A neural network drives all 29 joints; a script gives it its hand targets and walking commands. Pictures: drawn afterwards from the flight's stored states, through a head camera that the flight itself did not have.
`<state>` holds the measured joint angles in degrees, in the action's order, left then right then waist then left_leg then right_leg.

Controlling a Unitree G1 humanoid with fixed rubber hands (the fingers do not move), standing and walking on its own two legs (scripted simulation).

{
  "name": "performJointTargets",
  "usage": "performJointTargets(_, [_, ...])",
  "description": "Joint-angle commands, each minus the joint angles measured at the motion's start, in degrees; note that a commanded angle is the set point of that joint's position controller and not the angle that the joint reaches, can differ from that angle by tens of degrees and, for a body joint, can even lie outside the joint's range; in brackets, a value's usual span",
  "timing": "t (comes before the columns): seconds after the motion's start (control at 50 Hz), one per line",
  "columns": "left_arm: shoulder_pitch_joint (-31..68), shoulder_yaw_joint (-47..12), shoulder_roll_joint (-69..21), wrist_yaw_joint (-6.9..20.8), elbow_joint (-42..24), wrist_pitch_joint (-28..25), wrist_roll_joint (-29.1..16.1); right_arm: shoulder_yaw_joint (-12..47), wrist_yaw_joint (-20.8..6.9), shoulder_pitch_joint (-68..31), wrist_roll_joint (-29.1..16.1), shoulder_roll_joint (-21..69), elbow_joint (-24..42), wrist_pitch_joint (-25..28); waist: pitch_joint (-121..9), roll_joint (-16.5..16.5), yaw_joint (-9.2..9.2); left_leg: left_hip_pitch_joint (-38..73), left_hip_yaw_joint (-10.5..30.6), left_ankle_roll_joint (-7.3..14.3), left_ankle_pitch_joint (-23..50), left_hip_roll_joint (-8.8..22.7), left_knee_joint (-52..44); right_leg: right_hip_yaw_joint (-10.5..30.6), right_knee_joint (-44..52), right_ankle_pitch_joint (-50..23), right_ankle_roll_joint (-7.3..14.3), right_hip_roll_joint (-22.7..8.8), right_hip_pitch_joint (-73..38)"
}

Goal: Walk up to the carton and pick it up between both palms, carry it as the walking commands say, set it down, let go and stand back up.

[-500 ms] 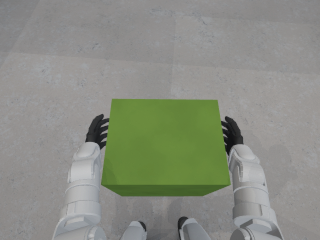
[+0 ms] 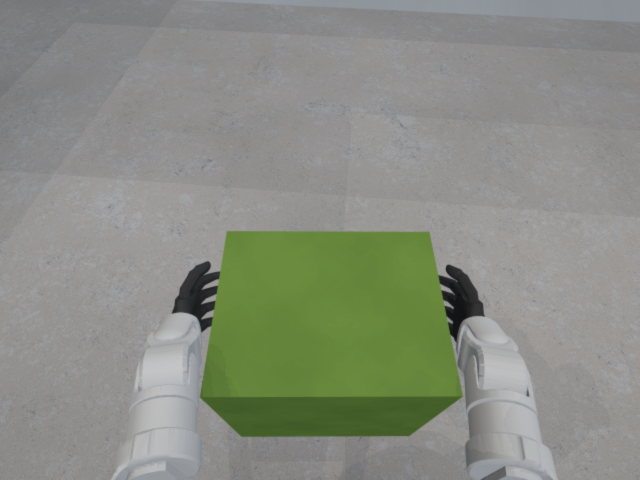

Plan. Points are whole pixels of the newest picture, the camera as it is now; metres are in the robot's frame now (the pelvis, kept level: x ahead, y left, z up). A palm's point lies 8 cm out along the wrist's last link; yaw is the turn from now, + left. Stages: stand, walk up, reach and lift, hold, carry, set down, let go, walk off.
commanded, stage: reach and lift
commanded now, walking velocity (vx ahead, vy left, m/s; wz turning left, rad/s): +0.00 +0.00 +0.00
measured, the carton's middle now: (326, 343) +0.32 +0.00 -0.08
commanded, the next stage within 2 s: hold in 1.36 s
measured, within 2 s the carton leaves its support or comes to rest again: neither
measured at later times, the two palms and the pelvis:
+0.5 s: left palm (173, 313) +0.31 +0.18 +0.05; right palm (489, 315) +0.30 -0.18 +0.06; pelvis +0.01 +0.00 +0.02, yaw +0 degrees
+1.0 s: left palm (161, 324) +0.30 +0.19 +0.05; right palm (479, 316) +0.30 -0.17 +0.05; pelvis +0.02 +0.00 +0.02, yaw +0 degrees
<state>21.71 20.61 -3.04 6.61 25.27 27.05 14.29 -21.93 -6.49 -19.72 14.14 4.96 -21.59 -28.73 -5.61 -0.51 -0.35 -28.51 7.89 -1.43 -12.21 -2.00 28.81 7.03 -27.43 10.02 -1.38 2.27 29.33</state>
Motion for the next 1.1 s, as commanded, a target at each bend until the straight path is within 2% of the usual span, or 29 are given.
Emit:
performJointTargets(0.0, [27.2, -32.6, -51.9, 13.7, -1.1, 0.0, -10.0, 33.6, -12.0, -29.8, -10.2, 50.6, 1.7, 0.6, -24.2, 0.3, 0.02, 10.3, -6.1, 0.6, 11.1, -3.9, -4.9, -5.1, 2.5, -12.5, -0.2, 3.9, -20.8])
performJointTargets(0.34, [23.3, -36.6, -50.4, 12.4, -10.6, 6.4, -12.7, 36.5, -11.1, -26.1, -12.1, 48.7, 9.2, -6.2, -12.6, 0.2, -0.38, 23.0, -5.4, 0.0, 10.7, -3.8, -12.2, -4.1, 10.7, -9.7, 0.2, 3.7, -29.1])
performJointTargets(0.58, [19.2, -38.1, -47.0, 10.6, -18.4, 12.4, -13.6, 38.8, -10.2, -21.8, -13.2, 45.3, 16.4, -11.5, -6.2, -0.2, -0.19, 27.4, -4.7, -0.1, 11.8, -3.7, -15.3, -4.2, 13.5, -9.7, 0.4, 3.8, -32.2])
performJointTargets(0.82, [17.6, -39.5, -44.2, 9.8, -21.7, 12.8, -14.3, 41.1, -8.5, -20.0, -14.1, 43.7, 20.7, -11.7, -6.5, 0.1, 0.75, 28.6, -4.8, -0.1, 14.2, -4.1, -15.4, -4.2, 13.2, -11.1, 0.1, 4.0, -33.2])
performJointTargets(1.08, [14.5, -40.7, -43.5, 9.3, -23.3, 12.7, -14.6, 42.7, -7.7, -17.0, -14.6, 42.6, 22.8, -11.4, -7.4, 0.0, 0.74, 29.3, -4.6, -0.5, 17.7, -4.3, -15.3, -4.1, 12.8, -14.0, 0.0, 4.2, -34.1])
